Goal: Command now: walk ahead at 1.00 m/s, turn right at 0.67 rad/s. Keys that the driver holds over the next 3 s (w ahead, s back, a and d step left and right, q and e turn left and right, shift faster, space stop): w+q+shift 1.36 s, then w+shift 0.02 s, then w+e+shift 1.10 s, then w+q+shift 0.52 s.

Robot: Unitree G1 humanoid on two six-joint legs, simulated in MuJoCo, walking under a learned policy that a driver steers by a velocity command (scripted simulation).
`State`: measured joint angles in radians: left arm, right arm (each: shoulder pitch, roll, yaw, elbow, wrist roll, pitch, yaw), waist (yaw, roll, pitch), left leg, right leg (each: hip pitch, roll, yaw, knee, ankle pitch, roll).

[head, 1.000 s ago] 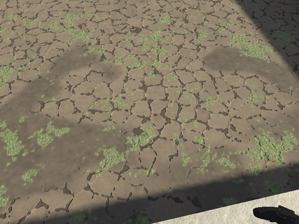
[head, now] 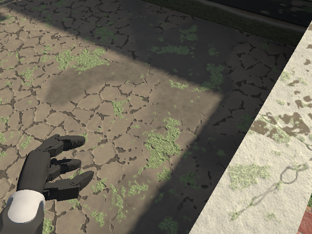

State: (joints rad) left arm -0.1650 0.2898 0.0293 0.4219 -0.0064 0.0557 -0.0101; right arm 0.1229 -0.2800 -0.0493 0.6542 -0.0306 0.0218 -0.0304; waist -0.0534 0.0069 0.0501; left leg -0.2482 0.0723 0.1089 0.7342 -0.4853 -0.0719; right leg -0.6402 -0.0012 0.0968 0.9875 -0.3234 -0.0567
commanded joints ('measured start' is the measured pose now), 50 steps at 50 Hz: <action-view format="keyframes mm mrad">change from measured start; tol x64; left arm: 1 -65 -58 -38 -80 12 15 -32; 50 475 172 53 205 50 -89 43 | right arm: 1 -6 -65 -9 -61 14 -40 21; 20 759 -196 -89 58 57 36 18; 25 -307 -196 -37 -321 -1 -24 -19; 50 -270 -16 20 -314 58 42 84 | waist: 1 -8 -14 -188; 50 136 -188 -57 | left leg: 1 -58 132 -86 -239 341 106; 11 -284 -120 -202 593 166 12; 20 597 -16 8 -503 122 362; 23 -74 177 -727 -302 167 369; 33 -728 -194 -247 319 -60 118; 50 -265 -4 -6 115 100 114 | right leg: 1 400 22 -133 -273 69 -22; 18 61 -39 -250 -999 279 454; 22 -313 26 1 642 -146 120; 34 519 -414 585 -712 -339 -61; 50 409 -365 -246 -587 125 12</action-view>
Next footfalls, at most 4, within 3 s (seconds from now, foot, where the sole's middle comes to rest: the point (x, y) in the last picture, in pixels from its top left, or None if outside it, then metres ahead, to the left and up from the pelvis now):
0.04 right None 0.13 -0.14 -0.74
0.42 left None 0.01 -0.07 -0.74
0.62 right None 0.07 -0.35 -0.74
1.06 left None -0.02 -0.07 -0.74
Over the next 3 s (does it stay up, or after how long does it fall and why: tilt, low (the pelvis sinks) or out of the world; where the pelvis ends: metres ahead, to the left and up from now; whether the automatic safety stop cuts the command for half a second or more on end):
stays up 0.14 -0.22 0.00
